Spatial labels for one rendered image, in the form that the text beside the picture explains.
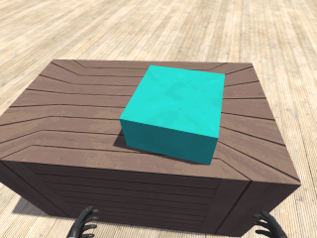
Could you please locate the carton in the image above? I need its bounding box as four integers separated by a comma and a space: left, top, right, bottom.
119, 65, 225, 166

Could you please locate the pedestal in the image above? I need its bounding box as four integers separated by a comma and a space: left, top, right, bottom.
0, 59, 302, 238

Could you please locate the right robot hand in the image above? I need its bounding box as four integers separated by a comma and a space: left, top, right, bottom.
252, 210, 288, 238

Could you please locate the left robot hand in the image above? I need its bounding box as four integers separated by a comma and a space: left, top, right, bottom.
66, 205, 100, 238

